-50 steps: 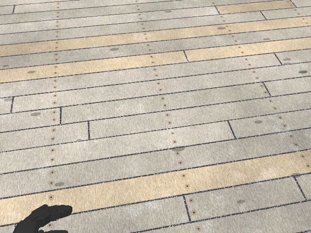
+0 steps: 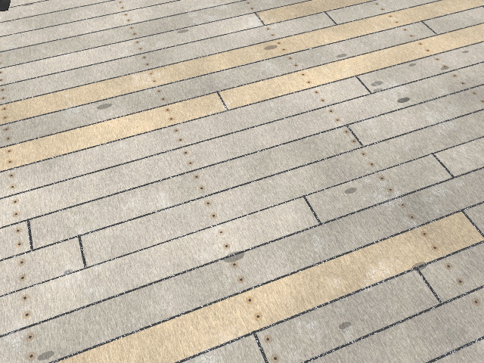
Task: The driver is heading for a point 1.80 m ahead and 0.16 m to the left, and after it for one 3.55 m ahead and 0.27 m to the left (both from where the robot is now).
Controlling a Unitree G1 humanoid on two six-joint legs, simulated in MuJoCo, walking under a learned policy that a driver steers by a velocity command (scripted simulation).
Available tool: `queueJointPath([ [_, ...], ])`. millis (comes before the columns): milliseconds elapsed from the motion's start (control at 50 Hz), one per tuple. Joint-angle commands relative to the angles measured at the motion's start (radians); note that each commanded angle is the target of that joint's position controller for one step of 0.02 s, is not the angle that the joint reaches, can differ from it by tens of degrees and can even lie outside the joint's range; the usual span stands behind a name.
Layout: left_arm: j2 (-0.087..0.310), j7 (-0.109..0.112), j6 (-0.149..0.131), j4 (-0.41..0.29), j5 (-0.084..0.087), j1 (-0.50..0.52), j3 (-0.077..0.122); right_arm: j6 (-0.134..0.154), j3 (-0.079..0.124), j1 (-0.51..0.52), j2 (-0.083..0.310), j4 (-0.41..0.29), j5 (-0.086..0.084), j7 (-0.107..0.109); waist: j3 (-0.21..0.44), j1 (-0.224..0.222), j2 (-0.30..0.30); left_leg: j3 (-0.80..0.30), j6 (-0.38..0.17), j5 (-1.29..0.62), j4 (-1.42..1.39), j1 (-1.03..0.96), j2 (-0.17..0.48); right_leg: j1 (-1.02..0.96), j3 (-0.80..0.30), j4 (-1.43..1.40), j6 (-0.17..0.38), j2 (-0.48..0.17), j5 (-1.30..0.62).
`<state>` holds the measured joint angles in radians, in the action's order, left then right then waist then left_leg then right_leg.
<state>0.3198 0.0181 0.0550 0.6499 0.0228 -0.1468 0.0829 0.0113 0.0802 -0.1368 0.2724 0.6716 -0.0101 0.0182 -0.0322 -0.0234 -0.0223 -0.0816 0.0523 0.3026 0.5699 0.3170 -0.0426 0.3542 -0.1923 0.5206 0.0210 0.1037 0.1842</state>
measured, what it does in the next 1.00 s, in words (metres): walks ahead: left foot, then right foot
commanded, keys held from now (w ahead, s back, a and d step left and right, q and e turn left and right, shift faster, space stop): e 0.08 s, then no key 0.32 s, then w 0.60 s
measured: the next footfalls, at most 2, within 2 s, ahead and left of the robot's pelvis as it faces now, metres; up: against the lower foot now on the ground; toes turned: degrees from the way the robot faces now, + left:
left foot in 0.02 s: +0.05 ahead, +0.13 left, +0.00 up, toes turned -6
right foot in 0.38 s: -0.01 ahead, -0.13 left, +0.00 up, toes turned -6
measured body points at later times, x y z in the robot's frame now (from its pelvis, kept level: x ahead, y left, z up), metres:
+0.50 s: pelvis -0.01 -0.02 +0.00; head -0.01 -0.03 +0.45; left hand +0.17 +0.22 -0.09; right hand +0.07 -0.30 -0.12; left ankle +0.00 +0.12 -0.72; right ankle -0.04 -0.13 -0.74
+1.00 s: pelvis +0.14 +0.03 +0.01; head +0.15 +0.05 +0.46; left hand +0.32 +0.27 -0.10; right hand +0.14 -0.25 -0.10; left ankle +0.11 +0.11 -0.74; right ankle +0.16 -0.15 -0.66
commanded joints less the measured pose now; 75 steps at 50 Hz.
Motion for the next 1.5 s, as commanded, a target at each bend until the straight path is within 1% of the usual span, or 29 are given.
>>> queueJointPath([
  [20, 0.112, 0.006, -0.005, -0.076, 0.006, 0.019, 0.03, 0.023, 0.05, -0.088, 0.15, -0.046, 0.014, -0.002, 0.141, 0.037, -0.059, -0.076, -0.078, -0.14, -0.223, -0.201, 0.131, 0.002, -0.233, -0.014, 0.079, -0.15, 0.088],
  [40, 0.069, 0.003, -0.013, -0.086, 0.001, -0.027, 0.021, 0.013, 0.066, -0.061, 0.237, -0.061, 0.035, 0.005, 0.121, -0.017, 0.212, -0.308, -0.203, -0.291, -0.258, -0.257, 0.345, 0.186, -0.032, 0.21, 0.011, 0.014, 0.361],
  [60, 0.141, 0.002, -0.028, -0.093, -0.009, -0.007, 0.046, 0.017, 0.065, -0.049, 0.223, -0.071, 0.067, 0.0, 0.099, 0.009, 0.279, -0.451, -0.328, -0.326, -0.295, -0.166, 0.47, 0.26, 0.042, 0.465, -0.037, -0.002, 0.456],
  [80, 0.193, 0.0, -0.029, -0.072, -0.007, -0.022, 0.066, 0.022, 0.046, 0.004, 0.166, -0.092, 0.061, 0.005, 0.086, -0.007, 0.188, -0.375, -0.322, -0.287, -0.291, -0.13, 0.432, 0.247, 0.019, 0.598, -0.054, -0.043, 0.386],
  [120, 0.155, 0.005, -0.009, -0.026, -0.01, -0.062, 0.063, 0.022, 0.026, 0.064, 0.111, -0.099, 0.025, 0.012, 0.057, -0.02, 0.139, -0.206, -0.248, -0.234, -0.269, -0.116, 0.305, 0.246, 0.038, 0.694, -0.087, -0.045, 0.274],
  [260, 0.028, -0.009, -0.012, -0.068, -0.013, 0.024, 0.003, -0.002, 0.024, -0.012, 0.146, -0.059, 0.018, 0.013, 0.098, 0.052, 0.21, -0.073, -0.267, -0.364, -0.223, -0.195, 0.268, 0.089, 0.149, 0.316, -0.114, -0.094, 0.281],
  [340, 0.041, -0.019, -0.014, -0.033, -0.012, -0.049, 0.006, -0.011, 0.019, -0.02, 0.158, -0.037, -0.007, 0.001, 0.098, 0.021, 0.208, -0.071, -0.248, -0.417, -0.162, -0.147, 0.269, -0.118, 0.22, -0.063, -0.069, -0.075, 0.076],
  [380, 0.088, -0.012, -0.016, -0.033, -0.026, -0.082, 0.008, 0.005, -0.001, -0.094, 0.113, -0.008, 0.003, -0.006, 0.131, 0.029, 0.108, -0.024, -0.128, -0.288, -0.098, -0.033, 0.215, -0.334, 0.09, -0.188, -0.006, -0.164, -0.185],
  [400, 0.168, -0.003, -0.013, -0.041, -0.039, -0.045, 0.021, 0.021, -0.021, -0.124, 0.056, -0.024, 0.04, -0.015, 0.146, 0.093, -0.129, 0.086, -0.043, -0.069, -0.025, 0.049, 0.112, -0.349, -0.062, -0.129, 0.079, -0.307, -0.342],
  [420, 0.071, -0.01, -0.02, -0.037, -0.043, -0.021, -0.003, 0.022, -0.028, -0.061, 0.055, -0.027, 0.047, -0.008, 0.155, 0.051, -0.162, 0.09, -0.009, 0.042, -0.059, -0.031, 0.101, -0.219, -0.085, -0.163, 0.155, -0.329, -0.097],
  [440, 0.054, -0.016, -0.027, -0.039, -0.041, -0.018, -0.008, 0.021, -0.02, -0.023, 0.088, -0.025, 0.036, -0.007, 0.114, 0.027, -0.137, 0.126, -0.003, 0.034, -0.023, -0.027, 0.07, -0.197, -0.074, -0.205, 0.142, -0.281, 0.197],
  [500, 0.152, -0.007, -0.049, 0.003, -0.031, -0.14, 0.017, 0.023, 0.0, 0.067, 0.133, -0.049, -0.001, -0.003, -0.061, -0.061, -0.219, 0.102, -0.03, 0.192, 0.223, 0.238, 0.059, -0.2, -0.265, -0.348, 0.194, -0.367, 0.524],
  [580, 0.099, 0.005, -0.086, 0.015, -0.008, -0.16, 0.003, 0.063, 0.003, 0.037, 0.108, -0.034, -0.015, -0.03, -0.057, -0.036, -0.124, 0.051, -0.084, 0.142, 0.3, 0.397, 0.122, -0.334, -0.248, -0.362, 0.206, -0.382, 0.379],
  [680, 0.13, -0.017, -0.092, 0.011, 0.001, -0.134, 0.015, 0.078, -0.016, 0.034, 0.079, -0.021, -0.011, -0.059, -0.004, -0.023, -0.108, 0.123, -0.075, -0.017, 0.068, 0.104, 0.072, -0.189, -0.072, -0.341, 0.185, -0.311, 0.181],
  [760, 0.095, -0.03, -0.093, 0.027, -0.002, -0.132, 0.001, 0.071, 0.001, -0.153, 0.118, 0.04, -0.016, -0.048, 0.027, 0.082, -0.057, 0.139, -0.096, -0.101, -0.049, -0.236, 0.038, 0.001, -0.019, -0.197, 0.127, -0.273, 0.225],
  [780, 0.039, -0.032, -0.098, 0.022, -0.014, -0.12, -0.018, 0.073, 0.014, -0.252, 0.159, 0.056, -0.017, -0.036, 0.056, 0.129, 0.021, 0.013, -0.13, -0.036, -0.106, -0.36, 0.128, 0.09, 0.056, 0.003, 0.075, -0.206, 0.202],
  [800, -0.026, -0.028, -0.116, -0.029, -0.02, -0.126, -0.037, 0.072, 0.038, -0.327, 0.288, 0.052, -0.001, -0.03, 0.111, 0.129, 0.302, -0.398, -0.258, 0.207, -0.274, -0.493, 0.369, 0.309, 0.199, 0.392, -0.007, -0.083, 0.302],
  [820, 0.056, -0.019, -0.132, -0.046, 0.005, -0.108, -0.016, 0.079, 0.035, -0.338, 0.273, 0.054, 0.009, -0.04, 0.1, 0.137, 0.287, -0.674, -0.356, 0.456, -0.401, -0.449, 0.448, 0.432, 0.115, 0.6, -0.014, -0.076, 0.397],
  [860, 0.109, -0.022, -0.14, -0.027, 0.02, -0.092, 0.002, 0.09, 0.002, -0.229, 0.174, 0.034, 0.009, -0.042, -0.029, 0.084, 0.168, -0.487, -0.303, 0.386, -0.396, -0.359, 0.384, 0.505, 0.105, 0.667, 0.021, -0.17, 0.216],
  [940, 0.055, -0.031, -0.132, 0.002, -0.012, -0.092, -0.001, 0.093, -0.016, -0.181, 0.132, 0.027, 0.016, -0.038, -0.018, 0.045, 0.105, -0.208, -0.251, -0.027, -0.433, -0.269, 0.259, 0.407, 0.132, 0.56, 0.007, -0.216, -0.006],
  [1060, 0.001, -0.038, -0.135, -0.044, -0.013, 0.068, -0.022, 0.081, -0.015, -0.242, 0.148, 0.075, 0.006, -0.021, -0.037, 0.081, 0.086, -0.027, -0.239, -0.331, -0.453, -0.258, 0.216, 0.37, 0.177, 0.235, -0.042, -0.196, -0.231],
  [1200, 0.002, -0.082, -0.158, -0.104, -0.001, 0.246, -0.032, 0.054, -0.006, -0.329, 0.175, 0.139, -0.009, -0.012, -0.09, 0.114, 0.086, -0.01, -0.235, -0.419, -0.403, -0.39, 0.285, 0.331, 0.198, 0.0, 0.007, -0.149, -0.238],
  [1260, 0.055, -0.081, -0.159, -0.087, -0.006, 0.151, -0.01, 0.041, 0.006, -0.311, 0.211, 0.144, -0.007, -0.004, 0.008, 0.038, 0.133, 0.004, -0.206, -0.84, -0.238, -0.458, 0.289, 0.152, 0.239, -0.018, 0.061, -0.086, -0.122],
  [1300, 0.139, -0.056, -0.151, -0.006, -0.011, -0.167, 0.028, 0.032, -0.006, -0.283, 0.195, 0.124, 0.005, 0.003, 0.234, -0.123, 0.121, 0.053, -0.155, -0.866, 0.16, -0.256, 0.222, -0.358, 0.189, -0.003, 0.144, -0.138, -0.171],
  [1320, 0.235, -0.047, -0.145, 0.015, -0.038, -0.289, 0.049, 0.048, -0.04, -0.383, 0.075, 0.089, 0.016, -0.004, 0.405, -0.087, -0.105, 0.083, -0.087, -0.331, 0.566, 0.16, 0.064, -0.783, -0.257, 0.003, 0.288, -0.417, -0.037],
  [1340, 0.173, -0.049, -0.145, 0.03, -0.023, -0.308, 0.033, 0.072, -0.047, -0.397, 0.08, 0.109, 0.001, -0.012, 0.507, -0.091, -0.211, -0.054, -0.078, 0.257, 0.748, 0.32, -0.027, -0.844, -0.59, -0.168, 0.35, -0.511, 0.101],
  [1360, 0.114, -0.044, -0.141, 0.029, -0.012, -0.234, 0.013, 0.087, -0.02, -0.284, 0.169, 0.08, -0.031, -0.022, 0.315, -0.093, -0.143, -0.068, -0.085, 0.22, 0.804, 0.425, 0.044, -0.71, -0.449, -0.206, 0.292, -0.466, 0.171],
  [1400, 0.079, -0.044, -0.139, 0.027, -0.016, -0.116, -0.001, 0.099, -0.023, -0.16, 0.155, 0.046, -0.022, -0.022, 0.105, -0.032, 0.001, -0.003, -0.087, 0.061, 0.688, 0.397, 0.137, -0.397, -0.208, -0.265, 0.238, -0.382, 0.018],
  [1500, 0.063, -0.049, -0.18, 0.069, -0.029, -0.051, 0.0, 0.04, -0.027, -0.215, 0.087, 0.071, -0.014, -0.013, 0.018, 0.061, -0.06, -0.015, -0.047, -0.073, 0.553, 0.282, 0.19, -0.13, 0.05, -0.402, 0.226, -0.323, -0.16],
])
